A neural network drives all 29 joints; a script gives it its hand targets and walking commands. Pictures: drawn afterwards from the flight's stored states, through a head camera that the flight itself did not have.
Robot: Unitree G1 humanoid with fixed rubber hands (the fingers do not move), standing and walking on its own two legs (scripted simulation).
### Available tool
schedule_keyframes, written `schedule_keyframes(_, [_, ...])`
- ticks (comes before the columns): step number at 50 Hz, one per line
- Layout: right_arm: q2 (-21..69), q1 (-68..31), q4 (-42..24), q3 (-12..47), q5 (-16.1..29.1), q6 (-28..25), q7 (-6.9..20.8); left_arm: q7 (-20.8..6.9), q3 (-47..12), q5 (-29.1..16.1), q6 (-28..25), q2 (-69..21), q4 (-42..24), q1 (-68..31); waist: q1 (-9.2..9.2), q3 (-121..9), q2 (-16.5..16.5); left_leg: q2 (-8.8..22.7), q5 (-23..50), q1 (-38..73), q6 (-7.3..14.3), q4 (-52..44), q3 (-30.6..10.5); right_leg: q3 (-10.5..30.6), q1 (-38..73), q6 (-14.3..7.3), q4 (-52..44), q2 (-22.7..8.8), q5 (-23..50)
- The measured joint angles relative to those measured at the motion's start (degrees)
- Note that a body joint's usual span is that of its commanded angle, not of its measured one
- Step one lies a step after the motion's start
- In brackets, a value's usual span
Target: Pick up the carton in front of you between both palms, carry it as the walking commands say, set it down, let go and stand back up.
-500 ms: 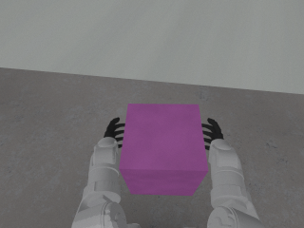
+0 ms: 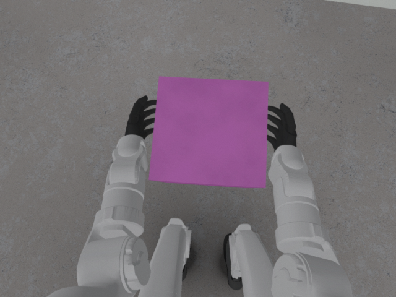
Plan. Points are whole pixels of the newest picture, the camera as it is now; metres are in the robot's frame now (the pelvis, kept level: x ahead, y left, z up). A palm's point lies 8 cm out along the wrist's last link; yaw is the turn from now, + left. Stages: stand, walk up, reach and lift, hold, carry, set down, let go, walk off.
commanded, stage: set down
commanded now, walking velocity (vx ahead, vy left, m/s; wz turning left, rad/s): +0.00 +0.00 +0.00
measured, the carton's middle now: (209, 142) +0.43 +0.02 -0.15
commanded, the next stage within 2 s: none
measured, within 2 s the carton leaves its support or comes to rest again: rests again in 1.46 s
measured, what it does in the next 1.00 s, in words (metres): lowers itself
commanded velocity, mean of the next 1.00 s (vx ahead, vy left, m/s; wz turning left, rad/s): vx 0.00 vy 0.00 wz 0.00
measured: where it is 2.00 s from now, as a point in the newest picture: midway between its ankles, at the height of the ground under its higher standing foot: (207, 267)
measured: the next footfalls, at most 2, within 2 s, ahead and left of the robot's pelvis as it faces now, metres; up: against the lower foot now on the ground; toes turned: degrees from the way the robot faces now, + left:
none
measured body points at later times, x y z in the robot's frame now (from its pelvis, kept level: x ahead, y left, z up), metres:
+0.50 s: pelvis -0.03 +0.01 -0.13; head +0.26 +0.05 +0.21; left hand +0.48 +0.19 -0.24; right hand +0.46 -0.11 -0.23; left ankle +0.07 +0.10 -0.61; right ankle +0.05 -0.12 -0.61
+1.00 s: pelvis -0.04 +0.01 -0.22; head +0.33 +0.06 +0.02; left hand +0.53 +0.20 -0.39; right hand +0.49 -0.11 -0.39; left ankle +0.07 +0.10 -0.61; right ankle +0.05 -0.12 -0.61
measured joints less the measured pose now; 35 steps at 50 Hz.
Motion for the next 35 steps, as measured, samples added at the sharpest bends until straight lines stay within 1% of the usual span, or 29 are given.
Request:
schedule_keyframes(4, [0.25, -3.89, 1.2, -2.76, -1.81, 1.64, 0.02, -0.51, 1.38, 1.39, 1.64, 1.01, 2.33, -4.28, -0.03, -0.28, -0.04, -0.1, -1.11, -5.23, 0.02, 4.64, -0.12, -0.41, -5.07, 0.06, 4.57, 0.08, -1.23])
schedule_keyframes(7, [0.03, -6.14, 1.54, -3.73, -2.17, 2.16, -0.1, -0.54, 1.38, 1.47, 2.18, 1.93, 3.45, -6.94, 0.01, -0.29, -0.12, -0.16, -1.91, -9.63, 0.04, 8.31, -0.16, -0.69, -9.35, 0.18, 8.17, 0.15, -2.12])
schedule_keyframes(15, [-1.6, -11.48, 1.47, -2.92, 0.69, 2.72, -2.26, -0.02, -1.2, -0.78, 2.88, 5.62, 5.56, -13.97, 0.16, 1.35, -0.31, -0.1, -4.08, -20.97, 0.19, 18.55, -0.13, -1.33, -20.33, 0.67, 18.05, 0.55, -4.37])
schedule_keyframes(20, [-2.88, -15.15, 1.93, -2.68, 2.35, 3.4, -3.15, 0.25, -2.74, -2.31, 3.55, 7.95, 7.22, -18.5, 0.26, 3.17, -0.3, -0.1, -5.13, -26.46, 0.43, 24.09, -0.07, -1.66, -25.57, 1.06, 23.35, 0.73, -5.5])
schedule_keyframes(35, [-5.31, -26.21, 3.94, -5.42, 2.81, 5.06, -4.08, 0.49, -5.54, -3.16, 4.88, 13.19, 12.84, -31.64, 0.13, 10.7, -0.5, -0.79, -6.56, -38.39, 1.07, 36.22, -0.09, -2.0, -36.54, 2.44, 35.23, 1.32, -7.91])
